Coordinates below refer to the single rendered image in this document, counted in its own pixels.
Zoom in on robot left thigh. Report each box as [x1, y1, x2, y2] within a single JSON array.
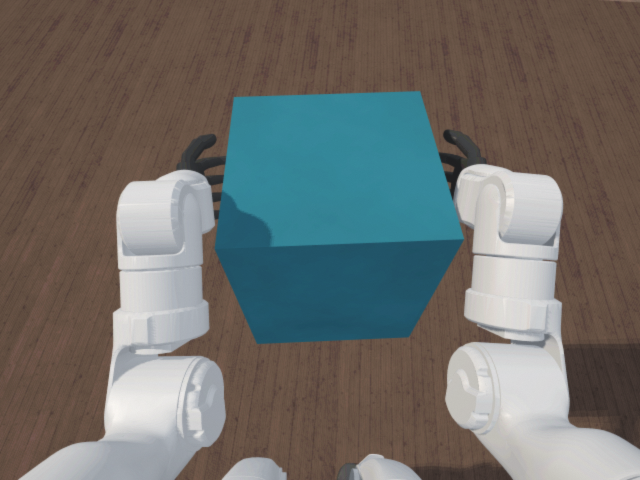
[[222, 457, 287, 480]]

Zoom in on right robot upper arm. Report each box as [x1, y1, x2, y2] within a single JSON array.
[[445, 342, 640, 480]]

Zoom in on carton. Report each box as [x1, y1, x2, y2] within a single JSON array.
[[215, 91, 464, 344]]

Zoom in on right robot hand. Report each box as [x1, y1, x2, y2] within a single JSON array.
[[438, 130, 487, 200]]

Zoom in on robot right thigh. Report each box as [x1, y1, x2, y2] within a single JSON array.
[[349, 458, 422, 480]]

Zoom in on left robot hand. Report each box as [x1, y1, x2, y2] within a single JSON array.
[[176, 134, 226, 219]]

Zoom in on left robot upper arm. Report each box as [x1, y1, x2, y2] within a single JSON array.
[[18, 356, 226, 480]]

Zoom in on robot right forearm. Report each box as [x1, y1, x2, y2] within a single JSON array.
[[453, 164, 570, 414]]

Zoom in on robot thigh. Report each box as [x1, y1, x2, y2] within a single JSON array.
[[222, 457, 287, 480], [349, 458, 422, 480]]

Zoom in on robot left forearm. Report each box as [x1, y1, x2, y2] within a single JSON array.
[[104, 170, 215, 432]]

